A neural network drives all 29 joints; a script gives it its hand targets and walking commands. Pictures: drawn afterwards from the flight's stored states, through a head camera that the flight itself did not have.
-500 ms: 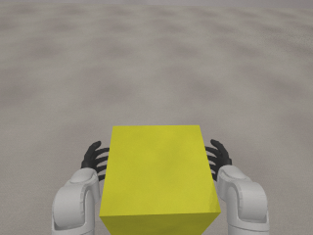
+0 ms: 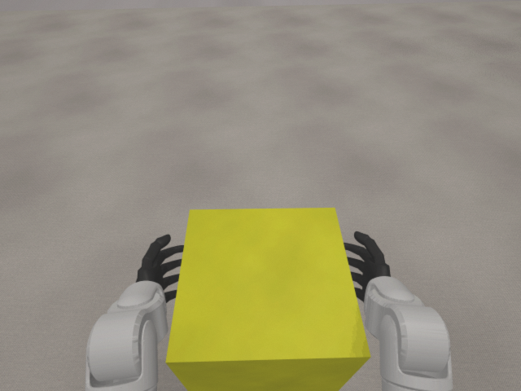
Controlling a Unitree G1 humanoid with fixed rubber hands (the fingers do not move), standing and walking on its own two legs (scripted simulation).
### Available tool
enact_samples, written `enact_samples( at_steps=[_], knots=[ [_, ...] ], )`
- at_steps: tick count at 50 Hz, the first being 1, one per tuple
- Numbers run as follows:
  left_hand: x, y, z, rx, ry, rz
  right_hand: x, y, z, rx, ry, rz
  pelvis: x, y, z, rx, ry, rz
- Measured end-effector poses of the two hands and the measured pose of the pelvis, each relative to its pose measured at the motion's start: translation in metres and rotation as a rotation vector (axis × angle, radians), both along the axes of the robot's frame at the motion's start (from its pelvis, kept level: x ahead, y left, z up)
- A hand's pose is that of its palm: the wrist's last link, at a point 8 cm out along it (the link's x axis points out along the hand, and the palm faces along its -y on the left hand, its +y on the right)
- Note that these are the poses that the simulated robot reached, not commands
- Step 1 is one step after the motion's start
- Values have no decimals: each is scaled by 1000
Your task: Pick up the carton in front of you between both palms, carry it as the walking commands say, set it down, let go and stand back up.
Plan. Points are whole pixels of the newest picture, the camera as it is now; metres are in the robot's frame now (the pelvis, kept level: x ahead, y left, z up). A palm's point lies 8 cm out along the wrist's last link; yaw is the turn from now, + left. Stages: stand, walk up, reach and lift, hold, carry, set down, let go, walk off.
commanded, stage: carry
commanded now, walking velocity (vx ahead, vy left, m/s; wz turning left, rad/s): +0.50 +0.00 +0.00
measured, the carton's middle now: (263, 311) +0.27 +0.00 +0.01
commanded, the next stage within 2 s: none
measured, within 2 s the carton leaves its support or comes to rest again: neither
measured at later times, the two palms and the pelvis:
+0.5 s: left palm (176, 148) +0.58 +0.17 +0.09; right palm (320, 144) +0.58 -0.13 +0.10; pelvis +0.32 +0.02 +0.00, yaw -1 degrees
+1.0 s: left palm (204, 85) +0.88 +0.14 +0.09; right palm (312, 85) +0.88 -0.16 +0.09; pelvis +0.62 +0.00 +0.00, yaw +0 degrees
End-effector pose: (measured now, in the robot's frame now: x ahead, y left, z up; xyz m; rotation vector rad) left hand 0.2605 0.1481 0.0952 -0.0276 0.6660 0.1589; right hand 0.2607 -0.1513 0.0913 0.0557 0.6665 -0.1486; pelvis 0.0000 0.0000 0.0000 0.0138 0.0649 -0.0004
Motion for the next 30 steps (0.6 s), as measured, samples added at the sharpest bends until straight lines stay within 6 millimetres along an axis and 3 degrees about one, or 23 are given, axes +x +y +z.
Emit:
enact_samples(
  at_steps=[6,10,15,23,26,30],
  knots=[
    [98,23,-22,-46,-14,-20,91,23,-10,-37,-14,-25,92,26,-26,3,-21,-27],
    [144,30,-33,-50,87,-35,131,30,-21,-35,87,-46,133,38,-13,-20,-10,-44],
    [199,33,-25,-50,100,-50,182,33,-11,-41,100,-57,185,43,3,-43,3,-38],
    [296,28,-2,-45,6,-18,290,28,11,-35,7,-24,287,29,4,-39,6,-21],
    [338,19,-4,-34,-1,-6,335,19,5,-25,-1,-11,333,18,-4,-29,2,-17],
    [400,1,-19,-9,5,7,401,1,-19,1,5,2,398,-1,-25,-23,-17,3]
  ],
)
